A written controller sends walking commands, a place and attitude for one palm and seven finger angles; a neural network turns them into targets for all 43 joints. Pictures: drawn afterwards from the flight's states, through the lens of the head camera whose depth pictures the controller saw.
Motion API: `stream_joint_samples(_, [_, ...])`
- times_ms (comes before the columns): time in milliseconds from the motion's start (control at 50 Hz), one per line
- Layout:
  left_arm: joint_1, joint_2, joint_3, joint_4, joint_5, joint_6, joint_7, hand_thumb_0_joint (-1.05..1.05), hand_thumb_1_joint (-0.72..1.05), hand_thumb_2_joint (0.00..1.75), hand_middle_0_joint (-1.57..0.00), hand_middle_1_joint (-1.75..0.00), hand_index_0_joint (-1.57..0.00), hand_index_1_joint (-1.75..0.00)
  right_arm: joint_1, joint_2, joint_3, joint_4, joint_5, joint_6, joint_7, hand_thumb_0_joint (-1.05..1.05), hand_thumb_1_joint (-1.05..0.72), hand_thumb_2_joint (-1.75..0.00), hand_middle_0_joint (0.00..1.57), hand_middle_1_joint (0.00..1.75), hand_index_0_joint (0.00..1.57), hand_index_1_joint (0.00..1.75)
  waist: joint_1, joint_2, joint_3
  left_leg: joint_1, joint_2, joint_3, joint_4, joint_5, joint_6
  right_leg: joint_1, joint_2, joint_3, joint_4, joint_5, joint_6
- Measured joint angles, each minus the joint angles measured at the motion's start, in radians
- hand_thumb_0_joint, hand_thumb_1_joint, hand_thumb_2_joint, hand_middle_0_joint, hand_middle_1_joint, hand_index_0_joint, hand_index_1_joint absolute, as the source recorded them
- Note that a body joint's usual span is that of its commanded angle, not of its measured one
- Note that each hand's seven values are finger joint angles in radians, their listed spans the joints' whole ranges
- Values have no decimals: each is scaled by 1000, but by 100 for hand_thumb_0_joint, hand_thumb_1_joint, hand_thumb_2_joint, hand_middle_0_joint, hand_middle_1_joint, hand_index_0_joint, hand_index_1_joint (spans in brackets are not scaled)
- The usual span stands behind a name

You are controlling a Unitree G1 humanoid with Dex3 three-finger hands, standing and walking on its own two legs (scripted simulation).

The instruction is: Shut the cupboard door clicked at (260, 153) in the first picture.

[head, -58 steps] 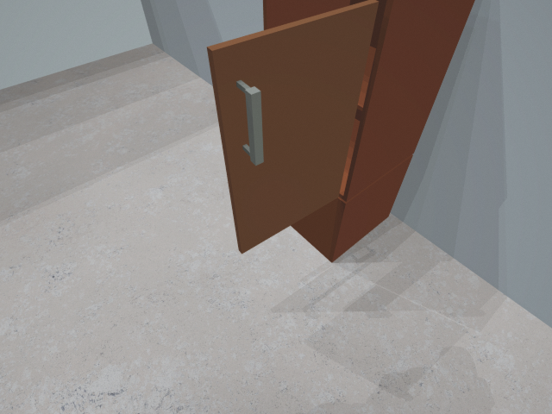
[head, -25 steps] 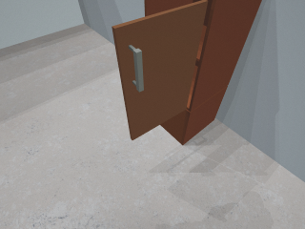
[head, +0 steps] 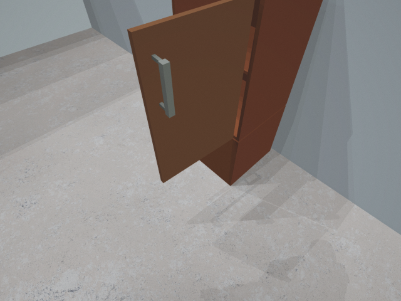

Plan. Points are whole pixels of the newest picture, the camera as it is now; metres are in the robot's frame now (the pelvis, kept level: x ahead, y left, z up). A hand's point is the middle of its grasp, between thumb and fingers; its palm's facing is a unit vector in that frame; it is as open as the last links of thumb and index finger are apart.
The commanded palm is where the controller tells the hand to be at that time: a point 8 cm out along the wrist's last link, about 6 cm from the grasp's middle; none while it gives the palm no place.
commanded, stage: walk to a spot facing it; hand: left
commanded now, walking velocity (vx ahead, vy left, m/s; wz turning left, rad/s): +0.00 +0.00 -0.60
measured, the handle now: (163, 87) +0.59 +0.14 +0.10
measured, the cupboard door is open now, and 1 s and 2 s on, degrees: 86 86 86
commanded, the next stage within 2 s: none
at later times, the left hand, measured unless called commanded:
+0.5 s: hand out of the picture +0.12 +0.17 -0.18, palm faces -0.21 -0.94 -0.25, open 7.4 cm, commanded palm none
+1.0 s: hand (150, 290) +0.17 +0.14 -0.18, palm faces -0.46 -0.87 -0.20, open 7.4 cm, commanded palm none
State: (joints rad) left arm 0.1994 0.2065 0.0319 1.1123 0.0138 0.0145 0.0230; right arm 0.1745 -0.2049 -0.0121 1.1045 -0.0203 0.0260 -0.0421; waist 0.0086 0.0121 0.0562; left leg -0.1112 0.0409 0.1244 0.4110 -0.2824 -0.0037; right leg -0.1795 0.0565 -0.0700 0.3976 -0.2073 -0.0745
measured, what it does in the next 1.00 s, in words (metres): steps on the spot, turning right: right foot, then left foot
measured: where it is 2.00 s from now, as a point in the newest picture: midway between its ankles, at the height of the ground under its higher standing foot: outside the picture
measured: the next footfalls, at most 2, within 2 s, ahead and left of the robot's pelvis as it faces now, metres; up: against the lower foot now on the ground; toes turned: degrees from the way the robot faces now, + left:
right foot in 0.50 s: +0.00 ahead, -0.15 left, +0.00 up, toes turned -19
left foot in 0.84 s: +0.08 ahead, +0.09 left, +0.00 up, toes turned -27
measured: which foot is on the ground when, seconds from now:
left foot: down 0.00-0.50, up 0.52-0.82, down 0.84-1.00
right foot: down 0.00-0.18, up 0.20-0.48, down 0.50-0.84, up 0.86-1.00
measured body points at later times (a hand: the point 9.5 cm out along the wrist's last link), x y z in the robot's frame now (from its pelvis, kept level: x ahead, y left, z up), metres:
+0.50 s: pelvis -0.02 -0.02 -0.02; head +0.03 -0.04 +0.43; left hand +0.13 +0.22 -0.16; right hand -0.06 -0.25 -0.18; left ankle -0.04 +0.11 -0.74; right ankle -0.04 -0.14 -0.74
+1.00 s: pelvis -0.01 -0.01 +0.00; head +0.06 -0.01 +0.44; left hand +0.20 +0.18 -0.16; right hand -0.05 -0.27 -0.13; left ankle +0.04 +0.11 -0.74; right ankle -0.09 -0.11 -0.66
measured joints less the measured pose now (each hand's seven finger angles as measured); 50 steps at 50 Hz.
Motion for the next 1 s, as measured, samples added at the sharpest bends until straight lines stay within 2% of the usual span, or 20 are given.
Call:
stream_joint_samples(100, [1, -9, 16, -31, 5, 21, -7, 1, 91, 90, -20, -29, -20, -30, 15, 22, -14, -32, 3, 15, 0, 0, -91, -90, 20, 30, 20, 30, -10, -9, 15, -52, 24, 27, 94, -45, 4, -46, 18, 25, 54, -11, -2])
stream_joint_samples(180, [-6, -5, 28, -60, 5, 34, -14, 1, 91, 90, -20, -29, -20, -30, 36, 36, -20, -49, 0, 14, 0, 0, -90, -90, 20, 30, 20, 30, -11, -40, 24, -68, 18, 65, 105, -49, 20, -95, 14, 63, 103, -14, 13])
stream_joint_samples(260, [-25, -6, 44, -94, 11, 56, -30, 1, 91, 90, -20, -29, -20, -30, 68, 33, -22, -66, -11, -5, -11, 0, -90, -90, 20, 30, 20, 30, -11, -39, 42, -61, 20, 110, 88, -41, 34, -234, -7, 74, 501, -200, 60])
stream_joint_samples(320, [-41, 0, 56, -121, 12, 60, -36, 1, 91, 90, -20, -29, -20, -30, 85, 34, -22, -71, -16, -10, -13, 0, -90, -90, 20, 30, 21, 30, -9, -31, 55, -47, 35, 131, 71, -33, 28, -275, -45, 69, 628, -222, 88])
stream_joint_samples(360, [-51, 3, 59, -138, 11, 59, -39, 1, 91, 90, -20, -29, -20, -30, 86, 33, -23, -74, -20, -10, -10, 0, -90, -90, 20, 30, 21, 30, -8, -22, 65, -41, 52, 147, 73, -36, 19, -267, -73, 58, 594, -223, 97])
stream_joint_samples(440, [-62, 6, 58, -161, 11, 53, -44, 1, 91, 90, -20, -29, -19, -30, 77, 25, -30, -90, -22, -7, 3, 0, -90, -90, 20, 30, 21, 30, -12, 2, 80, -40, 100, 187, 119, -66, -7, -207, -102, 25, 422, -211, 94])
stream_joint_samples(480, [-62, 9, 56, -170, 11, 44, -46, 1, 91, 90, -20, -29, -19, -30, 75, 19, -34, -102, -18, -5, 10, 0, -90, -90, 20, 30, 21, 30, -15, 12, 80, -51, 128, 204, 173, -97, -26, -159, -102, 8, 312, -145, 85])
stream_joint_samples(500, [-57, 14, 54, -178, 12, 36, -47, 1, 91, 90, -20, -29, -19, -30, 79, 17, -37, -110, -13, -1, 14, 0, -90, -90, 20, 30, 21, 30, -16, 10, 73, -69, 139, 208, 220, -120, -35, -129, -103, 8, 241, -69, 77])
stream_joint_samples(520, [-57, 15, 55, -181, 14, 23, -43, 1, 91, 90, -20, -29, -19, -30, 71, 11, -39, -115, -7, 7, 18, 0, -90, -90, 20, 30, 21, 30, -11, 13, 70, -107, 144, 180, 305, -167, -44, -133, -95, 14, 237, -90, 76])
stream_joint_samples(540, [-60, 10, 54, -181, 12, 13, -35, 1, 91, 90, -20, -29, -19, -30, 51, 1, -41, -118, -3, 21, 19, 0, -90, -90, 20, 30, 21, 30, -8, 22, 78, -152, 132, 118, 412, -230, -49, -147, -82, 22, 259, -113, 70])
stream_joint_samples(580, [-57, 2, 48, -185, 10, 5, -21, 1, 91, 90, -20, -29, -20, -30, 8, -14, -46, -132, 4, 40, 20, 1, -90, -90, 20, 30, 21, 30, -4, 26, 93, -236, 91, 20, 595, -281, -51, -153, -64, 43, 258, -118, 58])
stream_joint_samples(640, [-38, 3, 45, -189, 14, 10, -7, 0, 91, 90, -20, -29, -20, -30, -56, -15, -47, -165, 7, 39, 20, 1, -91, -90, 20, 30, 20, 30, 7, -5, 100, -317, 43, -45, 689, -251, -59, -152, -50, 94, 203, -71, 54])
stream_joint_samples(760, [-1, 11, 40, -184, 21, 26, -15, 1, 91, 90, -20, -29, -20, -30, -128, -4, -45, -232, 14, 16, 23, 0, -91, -90, 20, 30, 20, 30, 23, -53, 77, -304, -3, -95, 477, -183, -61, -153, -26, 186, 132, -16, 62])
stream_joint_samples(820, [8, 17, 43, -185, 17, 34, -19, 1, 90, 90, -20, -29, -20, -30, -135, 1, -38, -246, 18, 1, 18, 0, -91, -90, 20, 30, 20, 30, 26, -65, 63, -230, -23, -101, 278, -105, -53, -168, -9, 221, 147, -18, 79])
stream_joint_samples(840, [14, 17, 44, -188, 12, 38, -20, 1, 90, 90, -20, -29, -20, -30, -126, -3, -33, -252, 17, -8, 16, 0, -91, -90, 20, 30, 20, 30, 22, -57, 50, -192, -15, -107, 182, -68, -44, -181, 6, 225, 166, -27, 86])
stream_joint_samples(860, [10, 20, 44, -188, 6, 43, -22, 1, 90, 90, -20, -29, -20, -30, -116, -5, -32, -254, 13, -18, 13, 0, -91, -90, 20, 30, 20, 30, 16, -49, 45, -186, -6, -107, 151, -10, -12, -203, 15, 216, 219, -94, 90])
stream_joint_samples(900, [-12, 36, 50, -189, 5, 54, -29, 1, 91, 90, -20, -29, -20, -30, -93, 5, -22, -248, -1, -21, 7, 0, -91, -90, 20, 30, 20, 30, 19, -64, 55, -180, 1, -93, 176, -21, 5, -257, 8, 181, 413, -244, 103])
stream_joint_samples(960, [-33, 58, 64, -202, 12, 55, -41, 1, 91, 90, -20, -29, -20, -30, -41, 20, -7, -236, -13, -16, 5, 0, -90, -90, 20, 30, 21, 30, 27, -75, 55, -143, 23, -73, 134, -28, -4, -326, -12, 122, 668, -257, 125])
stream_joint_samples(1000, [-43, 64, 68, -214, 11, 54, -47, 1, 91, 90, -20, -29, -20, -30, -13, 24, -4, -230, -16, -13, 3, 0, -90, -90, 20, 30, 21, 30, 28, -69, 58, -123, 40, -57, 104, -17, -11, -342, -32, 92, 733, -241, 137])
